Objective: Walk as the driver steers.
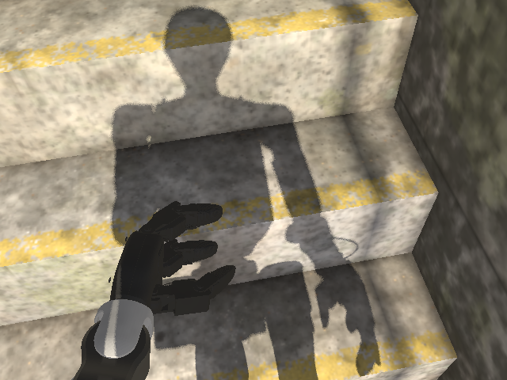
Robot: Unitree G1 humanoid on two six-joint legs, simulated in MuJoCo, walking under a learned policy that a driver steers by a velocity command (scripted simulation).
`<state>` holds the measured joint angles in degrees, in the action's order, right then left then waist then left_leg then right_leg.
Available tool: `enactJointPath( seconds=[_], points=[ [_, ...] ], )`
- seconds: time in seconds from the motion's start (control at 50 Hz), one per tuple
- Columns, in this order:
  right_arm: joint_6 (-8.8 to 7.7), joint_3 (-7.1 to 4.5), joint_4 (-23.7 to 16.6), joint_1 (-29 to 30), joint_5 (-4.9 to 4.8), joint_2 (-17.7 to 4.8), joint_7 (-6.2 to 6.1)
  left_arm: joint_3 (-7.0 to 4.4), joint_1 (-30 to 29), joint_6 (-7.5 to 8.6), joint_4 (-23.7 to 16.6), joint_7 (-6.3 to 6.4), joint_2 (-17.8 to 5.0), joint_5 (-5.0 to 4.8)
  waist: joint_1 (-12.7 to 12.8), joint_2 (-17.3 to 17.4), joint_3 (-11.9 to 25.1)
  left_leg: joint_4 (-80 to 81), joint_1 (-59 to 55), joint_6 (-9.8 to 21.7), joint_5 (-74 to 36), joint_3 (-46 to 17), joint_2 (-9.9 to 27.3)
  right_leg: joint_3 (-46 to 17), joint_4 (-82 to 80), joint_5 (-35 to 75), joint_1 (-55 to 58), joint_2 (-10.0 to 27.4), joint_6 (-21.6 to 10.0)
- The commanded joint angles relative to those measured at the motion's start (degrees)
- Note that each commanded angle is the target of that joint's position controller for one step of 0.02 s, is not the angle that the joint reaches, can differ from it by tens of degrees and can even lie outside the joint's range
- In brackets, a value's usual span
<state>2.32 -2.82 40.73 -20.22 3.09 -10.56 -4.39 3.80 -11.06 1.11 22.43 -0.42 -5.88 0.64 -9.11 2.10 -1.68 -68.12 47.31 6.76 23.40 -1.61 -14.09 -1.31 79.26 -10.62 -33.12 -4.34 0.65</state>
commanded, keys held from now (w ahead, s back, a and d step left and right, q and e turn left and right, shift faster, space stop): w+q+shift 0.50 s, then w+e+shift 0.50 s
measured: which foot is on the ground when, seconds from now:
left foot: down 0.00-0.02, up 0.04-0.52, down 0.54-1.00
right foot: up 0.00-0.06, down 0.08-0.58, up 0.60-1.00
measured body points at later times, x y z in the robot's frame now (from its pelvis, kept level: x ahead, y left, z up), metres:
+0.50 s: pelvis +0.05 +0.09 -0.11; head +0.12 +0.08 +0.34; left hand -0.14 +0.32 -0.20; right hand +0.41 +0.02 -0.16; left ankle +0.13 +0.26 -0.59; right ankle -0.09 -0.06 -0.84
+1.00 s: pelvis +0.19 +0.25 +0.11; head +0.19 +0.28 +0.56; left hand +0.51 +0.43 +0.15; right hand +0.06 +0.00 +0.01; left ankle +0.14 +0.28 -0.63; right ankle +0.24 +0.12 -0.21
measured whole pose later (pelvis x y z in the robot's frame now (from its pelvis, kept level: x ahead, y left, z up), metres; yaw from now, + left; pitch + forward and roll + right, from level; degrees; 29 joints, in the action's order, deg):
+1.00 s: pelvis +0.19 +0.25 +0.11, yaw +18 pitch +2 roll -1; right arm -10.4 -3.2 59.0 -43.0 4.7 -8.8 -1.2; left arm 1.5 -15.4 2.3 29.1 0.2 -2.8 0.9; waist -10.6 -2.6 2.3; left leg -24.5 10.7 6.0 16.7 4.4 -3.5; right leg -4.0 142.2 -17.7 -70.6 -8.1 -8.3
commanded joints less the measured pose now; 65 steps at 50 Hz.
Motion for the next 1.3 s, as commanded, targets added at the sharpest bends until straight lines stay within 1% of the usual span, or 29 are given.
enactJointPath(
  seconds=[0.02,0.06,0.1,0.12,0.14,0.16,0.2,0.28,0.36,0.46,0.5,0.54,0.56,0.6,0.62,0.66,0.7,0.76,0.88,0.96,1.02,1.06,1.12,1.18,1.2,1.22,1.26,1.28,1.3],
  points=[
    [2.07,-1.47,-7.9,18.0,1.12,-4.8,-0.86,-2.38,20.7,-0.43,3.6,1.32,-3.8,-2.63,13.8,-3.9,-2.1,12.5,12.5,-1.3,10.0,-10.9,0.0,4.5,-70.0,11.5,27.7,5.4,-4.1],
    [2.06,-1.81,-4.5,4.3,1.11,-1.0,1.87,-3.19,12.6,-0.24,8.7,2.92,-4.3,-0.27,1.2,-11.9,8.1,-33.9,2.4,-1.6,13.1,-4.8,-8.4,9.4,-69.5,35.0,30.9,9.1,-3.0],
    [1.23,-1.18,-10.0,4.2,-1.65,0.2,2.4,-3.88,14.1,4.1,10.9,3.08,-8.1,1.27,-4.2,-2.0,10.3,-50.9,30.0,-1.8,18.1,-5.8,-2.5,1.9,-50.3,48.8,48.3,18.8,0.5],
    [0.47,0.25,-11.6,2.7,-1.37,1.4,1.83,-4.93,15.5,6.62,11.8,2.84,-9.9,2.63,-5.0,-4.9,10.9,-59.0,37.6,-1.5,16.2,-5.4,3.6,-0.5,-47.6,51.7,55.1,26.4,-0.2],
    [0.26,0.18,-10.0,3.2,-0.1,-1.1,1.37,-6.63,16.1,7.61,12.1,2.41,-11.9,2.01,-3.6,-5.1,11.6,-60.7,41.6,-3.0,7.6,-2.5,6.3,-1.3,-51.0,34.4,55.7,27.8,-0.3],
    [0.41,-0.43,-12.0,9.2,0.85,-3.4,1.77,-9.26,13.9,8.0,11.5,3.16,-17.3,1.78,-1.3,-17.7,11.9,-64.3,44.7,-4.6,3.1,-5.5,14.3,-13.6,-62.5,-0.9,51.9,38.6,-8.3],
    [-1.18,-2.44,-10.0,22.6,0.41,-8.5,4.93,-8.5,17.6,8.15,11.9,3.66,-16.9,2.76,6.4,-9.1,5.9,-64.9,45.2,-6.1,-6.9,-5.4,14.4,-14.4,-69.3,-18.6,46.4,33.6,-8.5],
    [-1.58,-0.94,-10.4,34.1,-1.42,-0.5,4.79,-7.86,34.1,7.51,21.4,3.61,-14.3,3.16,13.7,-2.9,0.5,-62.2,44.8,-1.7,-6.6,-2.3,14.6,-0.4,-66.1,6.3,47.6,26.5,-3.8],
    [1.12,-1.06,-14.8,30.3,0.28,-0.5,2.98,-7.24,36.9,8.4,26.6,3.39,-13.3,1.73,7.8,-9.0,-0.5,-64.2,47.8,1.9,7.8,-3.4,17.8,11.8,-66.3,26.9,54.2,26.0,-4.8],
    [5.55,0.48,-19.0,32.7,-2.87,-1.2,3.94,-8.61,37.6,4.12,27.8,2.28,-16.6,0.52,6.6,-8.4,-2.8,-35.6,30.2,2.0,9.8,12.1,18.6,24.5,-74.8,30.9,44.5,20.3,-4.6],
    [6.1,0.31,-17.8,30.0,-5.7,-3.8,4.54,-8.17,33.9,3.67,25.3,3.36,-18.1,-1.93,4.0,-10.3,2.7,-14.3,-1.9,4.0,11.3,21.3,11.8,25.0,-72.9,83.1,31.7,20.6,-7.2],
    [3.49,-2.06,-12.4,3.7,-2.98,-9.4,3.95,-9.45,29.5,4.14,19.7,2.1,-27.0,-3.73,-5.8,-19.9,20.5,-13.8,-30.2,6.1,19.2,12.2,3.9,17.7,-44.6,127.1,31.0,26.8,-10.1],
    [3.44,-3.19,-11.2,-0.6,-2.84,-11.5,3.46,-9.96,29.2,5.83,18.0,0.61,-28.1,-4.49,-7.5,-22.0,23.1,-0.8,-41.7,7.5,15.2,2.8,2.4,14.6,-32.1,114.8,21.3,24.7,-10.9],
    [2.36,-7.07,-12.0,8.9,-0.38,-18.7,3.48,-9.15,23.2,7.33,10.5,-2.63,-18.1,-1.22,-2.9,4.9,20.8,45.9,-44.0,10.9,36.3,-48.3,22.1,8.1,20.5,10.8,-6.2,2.3,-4.6],
    [0.58,-5.09,-10.8,11.4,0.66,-15.0,4.23,-7.58,12.2,7.99,4.7,-2.25,-9.0,0.18,-1.3,3.4,22.6,46.3,-39.8,8.9,29.2,-49.9,22.6,-9.7,46.0,9.3,-12.3,-0.4,-5.4],
    [-3.93,-3.46,-1.3,5.1,1.7,-10.1,4.54,-5.07,15.4,7.97,2.6,-0.07,-3.0,0.25,3.8,-3.6,11.6,44.2,-34.0,3.3,16.1,-39.8,24.8,-11.0,53.0,8.8,-22.2,0.3,-7.0],
    [-5.76,-2.58,4.1,1.1,-0.31,-5.0,2.67,-5.03,14.7,8.09,6.2,-0.25,-5.3,3.2,1.1,-0.6,4.3,37.4,-43.6,0.2,-26.2,-29.9,17.5,-8.2,36.1,5.8,-21.8,-0.2,-7.0],
    [-7.41,-3.75,10.2,-7.9,1.17,-5.6,-0.26,-5.39,14.2,6.21,8.0,-1.29,-5.3,-0.69,0.7,-1.7,10.7,35.7,-62.8,1.1,-53.1,-21.3,21.5,-9.4,30.1,-3.3,-24.0,-3.8,-5.9],
    [-11.87,-0.22,13.6,-16.3,1.44,5.3,1.52,-1.86,0.2,3.46,5.5,-2.41,4.7,-0.87,2.9,2.8,10.2,43.7,-55.7,-3.6,-45.1,-12.9,23.0,-2.9,29.6,-7.6,-26.9,-1.8,-8.2],
    [-15.32,-0.37,10.5,-11.5,1.93,-1.7,3.25,-2.0,-5.8,1.43,2.7,1.21,4.2,0.42,6.9,3.8,1.2,56.5,-43.1,5.0,-1.0,-21.7,34.0,-7.4,79.7,-9.1,-55.6,-2.4,-9.8],
    [-15.09,1.81,12.1,-11.7,0.76,1.2,4.79,-2.44,-11.8,-0.18,1.4,1.14,1.5,0.53,7.1,-9.6,-4.2,58.8,-28.2,-5.7,-1.3,-5.4,26.7,-0.6,63.1,3.0,-49.2,0.0,-9.0],
    [-14.65,2.13,14.2,-16.6,-0.76,1.2,2.62,-2.25,-18.8,-2.24,1.0,-0.68,1.7,-1.1,2.0,-3.4,-7.3,67.1,-19.4,-7.9,-9.4,0.9,24.3,9.6,45.8,9.4,-38.7,-0.9,-8.1],
    [-11.76,1.09,16.2,-23.1,-2.08,-3.5,-0.58,-1.03,-13.3,-2.52,2.7,-1.64,3.3,-2.6,1.9,7.5,0.3,68.9,-38.2,-4.6,-35.1,8.4,24.7,16.4,26.2,-1.2,-31.1,2.5,-11.4],
    [-10.21,1.31,12.8,-21.1,-6.38,-6.7,-3.06,-1.5,2.5,-3.8,9.5,0.02,0.0,-3.96,9.2,11.8,13.4,52.5,-49.1,0.5,-128.4,15.0,29.0,26.1,8.7,-32.4,-6.0,-6.6,-11.0],
    [-9.86,0.5,11.7,-20.4,-7.0,-9.2,-2.59,-2.53,8.8,-3.85,11.0,1.52,-2.0,-2.45,11.3,15.1,15.7,40.9,-52.8,1.8,-144.2,14.3,33.0,24.9,3.2,-40.0,-3.0,-7.8,-12.2],
    [-9.03,-0.31,10.1,-19.0,-8.03,-11.6,-1.41,-3.23,10.9,-3.12,11.7,1.84,-4.9,-2.29,11.3,14.0,18.0,31.3,-54.2,2.5,-145.2,13.5,34.4,23.9,-5.7,-39.9,0.6,-10.1,-12.2],
    [-9.67,-2.0,1.7,-5.7,-5.74,-14.9,1.55,-5.97,22.6,-3.18,15.6,1.14,-10.5,-1.3,18.3,8.2,16.5,7.1,-22.3,1.2,-112.7,9.5,29.6,-3.8,-19.4,-35.6,22.6,-6.8,-18.1],
    [-10.39,-1.86,-3.5,5.6,-3.84,-11.7,3.96,-8.32,18.8,-4.76,14.5,1.72,-13.7,-0.85,19.2,-8.5,11.0,-16.1,-5.0,0.0,-48.7,8.1,14.9,-30.5,-38.5,-45.6,18.7,1.1,-24.6],
    [-11.01,-0.38,-9.0,17.6,-0.91,-4.4,6.02,-8.67,12.0,-3.81,11.8,1.98,-13.1,-0.15,17.8,-8.3,6.7,-48.5,3.5,-2.1,-26.4,-3.2,9.3,-54.1,-52.5,-45.9,6.5,9.8,-30.1]
  ],
)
